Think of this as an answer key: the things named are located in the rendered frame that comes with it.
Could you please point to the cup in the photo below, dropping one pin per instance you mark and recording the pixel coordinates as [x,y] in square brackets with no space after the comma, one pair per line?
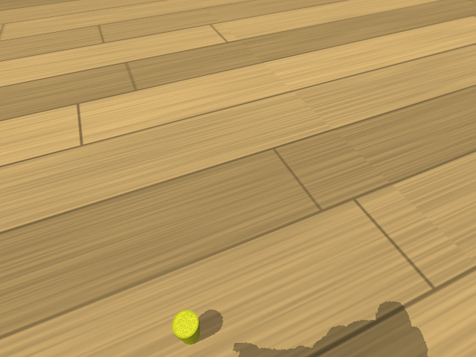
[186,326]

